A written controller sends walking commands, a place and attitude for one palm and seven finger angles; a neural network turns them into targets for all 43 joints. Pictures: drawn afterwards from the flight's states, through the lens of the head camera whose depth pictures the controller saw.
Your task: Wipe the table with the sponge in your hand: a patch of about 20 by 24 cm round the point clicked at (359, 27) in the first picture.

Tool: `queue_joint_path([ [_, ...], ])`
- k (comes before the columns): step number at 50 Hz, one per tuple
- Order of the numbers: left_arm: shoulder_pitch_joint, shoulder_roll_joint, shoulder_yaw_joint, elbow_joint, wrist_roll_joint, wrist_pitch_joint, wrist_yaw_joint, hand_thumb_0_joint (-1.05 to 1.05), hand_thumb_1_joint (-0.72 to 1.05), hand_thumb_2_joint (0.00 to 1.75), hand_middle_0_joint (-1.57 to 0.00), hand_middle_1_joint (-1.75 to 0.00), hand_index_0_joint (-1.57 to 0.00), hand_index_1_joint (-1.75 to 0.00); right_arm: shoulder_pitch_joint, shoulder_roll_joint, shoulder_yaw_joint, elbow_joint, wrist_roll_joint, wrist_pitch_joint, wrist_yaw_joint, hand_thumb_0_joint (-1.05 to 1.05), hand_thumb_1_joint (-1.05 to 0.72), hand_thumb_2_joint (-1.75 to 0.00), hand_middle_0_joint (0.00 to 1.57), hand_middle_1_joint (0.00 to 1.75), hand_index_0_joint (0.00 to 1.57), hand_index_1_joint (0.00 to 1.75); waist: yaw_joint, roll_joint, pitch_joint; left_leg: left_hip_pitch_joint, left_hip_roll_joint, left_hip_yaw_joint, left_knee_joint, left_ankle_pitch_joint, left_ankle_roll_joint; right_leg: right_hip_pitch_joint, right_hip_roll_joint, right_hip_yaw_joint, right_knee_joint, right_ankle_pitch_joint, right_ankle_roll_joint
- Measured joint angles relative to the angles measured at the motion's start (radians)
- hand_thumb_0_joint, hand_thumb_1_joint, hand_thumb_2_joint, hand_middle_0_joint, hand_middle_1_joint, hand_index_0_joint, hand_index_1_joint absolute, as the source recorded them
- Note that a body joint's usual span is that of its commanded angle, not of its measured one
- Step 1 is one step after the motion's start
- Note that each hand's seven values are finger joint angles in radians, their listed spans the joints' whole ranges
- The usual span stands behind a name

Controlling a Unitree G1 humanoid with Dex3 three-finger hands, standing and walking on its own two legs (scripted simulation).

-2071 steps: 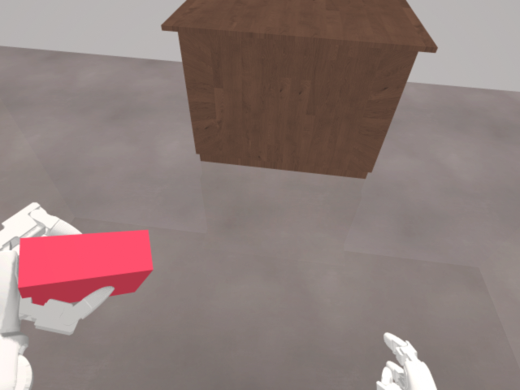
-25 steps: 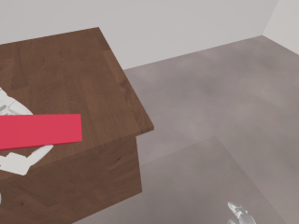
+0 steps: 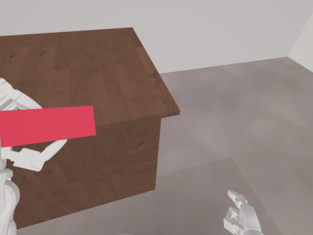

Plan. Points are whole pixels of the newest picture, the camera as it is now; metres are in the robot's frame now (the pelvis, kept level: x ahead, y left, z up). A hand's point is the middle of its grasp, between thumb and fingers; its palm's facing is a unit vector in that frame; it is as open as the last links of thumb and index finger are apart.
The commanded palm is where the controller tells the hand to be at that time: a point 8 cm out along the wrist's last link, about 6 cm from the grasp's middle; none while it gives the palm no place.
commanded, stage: step back with the hand held close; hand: left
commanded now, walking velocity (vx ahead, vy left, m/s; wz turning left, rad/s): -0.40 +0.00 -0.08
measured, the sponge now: (65, 125) +0.24 +0.19 +0.23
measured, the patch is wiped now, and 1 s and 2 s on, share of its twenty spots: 1.00 1.00 1.00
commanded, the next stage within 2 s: stop stepping back and stand still in 0.26 s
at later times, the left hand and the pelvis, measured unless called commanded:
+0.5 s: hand out of the picture +0.07 +0.19 +0.26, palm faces +0.37 -0.84 -0.39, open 9.3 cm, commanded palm +0.03 +0.25 +0.26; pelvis -0.15 -0.01 +0.02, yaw -5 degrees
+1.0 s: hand out of the picture -0.01 +0.21 +0.26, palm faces +0.45 -0.84 -0.29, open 9.3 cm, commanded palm -0.05 +0.26 +0.26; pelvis -0.23 -0.01 +0.02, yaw -3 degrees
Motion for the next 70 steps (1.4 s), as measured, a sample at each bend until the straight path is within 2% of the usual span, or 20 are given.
queue_joint_path([
  [3, 0.035, 0.043, 0.013, -0.049, -0.006, -0.015, -0.005, -0.02, -0.48, 1.09, -0.80, -1.39, -0.84, -1.43, 0.005, -0.002, 0.011, -0.027, -0.003, 0.014, -0.003, 0.01, -0.90, -0.90, 0.20, 0.30, 0.21, 0.30, -0.017, -0.024, -0.004, 0.085, 0.015, 0.021, -0.164, 0.003, 0.014, -0.033, -0.016, 0.003, -0.018, 0.041, 0.012],
  [4, 0.038, 0.059, 0.024, -0.061, -0.008, -0.023, -0.003, -0.02, -0.48, 1.09, -0.80, -1.39, -0.84, -1.43, 0.006, -0.008, 0.008, -0.039, -0.005, 0.012, -0.008, 0.01, -0.90, -0.90, 0.20, 0.30, 0.21, 0.30, -0.026, -0.018, 0.000, 0.077, 0.024, 0.019, -0.203, 0.083, 0.022, -0.055, -0.013, -0.001, 0.001, 0.024, 0.022],
  [8, 0.033, 0.082, 0.077, -0.040, -0.012, -0.027, 0.014, -0.02, -0.48, 1.09, -0.80, -1.39, -0.84, -1.43, 0.012, 0.015, -0.017, -0.024, -0.014, -0.010, -0.010, 0.01, -0.90, -0.90, 0.20, 0.30, 0.21, 0.30, -0.009, -0.004, 0.042, 0.054, 0.044, 0.027, -0.200, 0.186, 0.010, -0.138, 0.052, 0.051, 0.400, -0.211, 0.048],
  [11, 0.012, 0.049, 0.081, -0.014, -0.024, 0.000, 0.026, -0.02, -0.48, 1.09, -0.80, -1.39, -0.84, -1.43, 0.037, 0.032, -0.024, 0.012, -0.007, -0.038, 0.005, 0.01, -0.90, -0.90, 0.20, 0.30, 0.21, 0.30, 0.011, 0.013, 0.041, 0.067, 0.065, 0.032, -0.266, 0.239, 0.004, -0.097, 0.071, 0.037, 0.514, -0.263, 0.061],
  [17, 0.006, 0.012, 0.045, -0.019, -0.039, 0.029, 0.029, -0.02, -0.48, 1.09, -0.80, -1.39, -0.84, -1.44, 0.052, 0.044, -0.001, 0.025, -0.010, -0.054, 0.023, 0.01, -0.90, -0.90, 0.20, 0.30, 0.21, 0.30, 0.003, 0.036, 0.012, 0.029, 0.091, 0.046, -0.367, 0.350, -0.018, 0.165, 0.045, 0.008, 0.082, -0.257, 0.025],
  [19, 0.017, 0.029, 0.043, -0.037, -0.032, 0.008, 0.016, -0.02, -0.48, 1.09, -0.80, -1.39, -0.84, -1.44, 0.032, 0.043, 0.003, 0.026, -0.009, -0.049, 0.026, 0.01, -0.90, -0.90, 0.20, 0.30, 0.21, 0.30, 0.002, 0.033, 0.009, -0.042, 0.091, 0.044, -0.294, 0.249, -0.039, 0.182, 0.041, 0.020, -0.036, -0.196, -0.012],
  [21, 0.044, 0.034, 0.021, -0.046, -0.023, -0.010, 0.002, -0.02, -0.48, 1.09, -0.80, -1.39, -0.84, -1.44, 0.021, 0.033, -0.001, 0.048, -0.005, -0.038, 0.022, 0.01, -0.90, -0.90, 0.20, 0.30, 0.21, 0.30, -0.002, 0.038, 0.011, -0.098, 0.055, 0.001, -0.107, 0.099, -0.047, 0.154, 0.047, 0.029, -0.037, -0.154, -0.024],
  [24, 0.119, 0.071, 0.033, -0.046, -0.015, -0.028, -0.011, -0.02, -0.48, 1.09, -0.80, -1.39, -0.84, -1.43, 0.048, 0.028, -0.001, 0.037, 0.003, -0.018, 0.009, 0.01, -0.90, -0.90, 0.20, 0.30, 0.21, 0.30, -0.016, -0.001, -0.011, -0.080, 0.003, 0.011, 0.027, 0.071, -0.037, 0.146, 0.025, 0.061, -0.073, -0.103, -0.021],
  [28, 0.136, 0.089, 0.045, 0.020, -0.014, -0.028, -0.006, -0.02, -0.48, 1.09, -0.80, -1.39, -0.84, -1.43, 0.105, -0.018, -0.010, 0.007, 0.007, -0.008, -0.010, 0.01, -0.90, -0.90, 0.20, 0.30, 0.21, 0.30, -0.042, 0.001, -0.050, 0.106, 0.002, 0.033, -0.201, 0.094, -0.001, 0.143, 0.020, 0.060, -0.089, -0.076, -0.015],
  [31, 0.091, 0.069, 0.033, 0.065, -0.014, -0.026, 0.002, -0.02, -0.48, 1.09, -0.80, -1.39, -0.84, -1.43, 0.129, -0.071, -0.037, 0.019, 0.009, -0.011, -0.017, 0.01, -0.90, -0.90, 0.20, 0.30, 0.21, 0.30, -0.061, 0.048, -0.068, 0.191, 0.028, -0.009, -0.346, 0.132, 0.021, 0.129, 0.041, 0.012, -0.083, -0.068, -0.010],
  [39, 0.101, 0.026, 0.043, 0.082, 0.020, -0.016, 0.024, -0.02, -0.48, 1.09, -0.80, -1.39, -0.84, -1.43, 0.160, -0.055, -0.035, 0.031, -0.006, -0.045, -0.022, 0.01, -0.91, -0.90, 0.20, 0.30, 0.20, 0.30, -0.049, 0.031, -0.057, 0.194, 0.024, 0.003, -0.359, 0.146, 0.011, 0.138, 0.035, -0.009, -0.008, -0.171, 0.023],
  [44, 0.041, 0.026, 0.033, 0.083, 0.017, -0.024, 0.017, -0.02, -0.48, 1.09, -0.80, -1.39, -0.84, -1.43, 0.133, -0.021, -0.016, 0.056, -0.017, -0.049, 0.001, 0.01, -0.91, -0.90, 0.20, 0.30, 0.20, 0.30, -0.030, 0.039, -0.033, 0.104, 0.031, 0.000, -0.177, 0.026, 0.017, 0.162, 0.048, -0.039, -0.075, -0.064, -0.053],
  [47, 0.048, 0.010, 0.014, 0.078, 0.006, -0.037, 0.003, -0.02, -0.48, 1.09, -0.80, -1.39, -0.84, -1.43, 0.119, -0.008, -0.012, 0.079, -0.012, -0.038, 0.014, 0.01, -0.90, -0.90, 0.20, 0.30, 0.21, 0.30, -0.018, 0.027, -0.029, 0.056, 0.015, 0.013, 0.006, 0.016, 0.012, 0.173, 0.040, -0.027, -0.094, -0.057, -0.061],
  [52, 0.068, 0.030, 0.012, 0.067, 0.000, -0.050, 0.004, -0.02, -0.48, 1.09, -0.80, -1.39, -0.84, -1.43, 0.125, 0.002, 0.006, 0.053, -0.009, -0.037, 0.005, 0.01, -0.90, -0.90, 0.20, 0.30, 0.21, 0.30, -0.020, -0.012, -0.027, 0.159, 0.027, 0.075, -0.220, 0.023, 0.029, 0.181, 0.009, -0.013, -0.107, -0.048, -0.047],
  [54, 0.059, 0.035, 0.016, 0.056, -0.002, -0.053, 0.010, -0.02, -0.48, 1.09, -0.80, -1.39, -0.84, -1.43, 0.121, -0.017, 0.005, 0.031, -0.012, -0.047, -0.001, 0.01, -0.90, -0.90, 0.20, 0.30, 0.21, 0.30, -0.025, 0.013, -0.027, 0.196, 0.044, 0.046, -0.333, 0.001, 0.049, 0.144, 0.023, -0.024, -0.048, -0.108, -0.036],
  [58, 0.027, 0.062, 0.052, 0.074, 0.005, -0.039, 0.017, -0.02, -0.48, 1.09, -0.80, -1.39, -0.84, -1.43, 0.089, -0.005, -0.006, 0.024, -0.010, -0.056, -0.001, 0.01, -0.90, -0.90, 0.20, 0.30, 0.21, 0.30, -0.027, 0.012, 0.013, 0.172, 0.046, 0.052, -0.305, 0.197, 0.015, 0.079, 0.027, -0.002, 0.164, -0.252, 0.011],
  [61, 0.045, 0.065, 0.071, 0.086, 0.003, -0.020, 0.017, -0.02, -0.48, 1.09, -0.80, -1.39, -0.84, -1.43, 0.094, 0.007, 0.001, 0.021, -0.003, -0.069, 0.010, 0.01, -0.90, -0.90, 0.20, 0.30, 0.21, 0.30, -0.027, 0.013, 0.012, 0.168, 0.042, 0.054, -0.291, 0.184, -0.016, 0.131, 0.010, -0.008, 0.067, -0.226, 0.025],
  [64, 0.064, 0.037, 0.054, 0.071, 0.002, -0.016, 0.006, -0.02, -0.48, 1.09, -0.80, -1.39, -0.84, -1.43, 0.092, 0.001, 0.002, 0.035, 0.000, -0.072, 0.023, 0.01, -0.90, -0.90, 0.20, 0.30, 0.21, 0.30, -0.028, 0.052, 0.026, 0.132, 0.055, 0.016, -0.197, 0.100, -0.006, 0.160, 0.035, -0.040, 0.000, -0.116, -0.033],
  [67, 0.093, 0.013, 0.028, 0.032, -0.007, -0.028, -0.005, -0.02, -0.48, 1.09, -0.80, -1.39, -0.84, -1.43, 0.091, 0.000, -0.003, 0.060, 0.006, -0.071, 0.034, 0.01, -0.90, -0.90, 0.20, 0.30, 0.21, 0.30, -0.013, 0.037, 0.032, 0.102, 0.026, 0.009, -0.067, 0.045, -0.005, 0.190, 0.035, -0.033, -0.063, -0.106, -0.052],
  [70, 0.113, 0.021, 0.031, 0.007, -0.007, -0.055, 0.000, -0.02, -0.48, 1.09, -0.80, -1.39, -0.84, -1.43, 0.089, -0.005, -0.001, 0.048, 0.003, -0.075, 0.027, 0.01, -0.90, -0.90, 0.20, 0.30, 0.21, 0.30, -0.011, 0.011, 0.041, 0.154, 0.013, 0.035, -0.201, 0.114, 0.003, 0.212, 0.023, -0.017, -0.108, -0.084, -0.044],
])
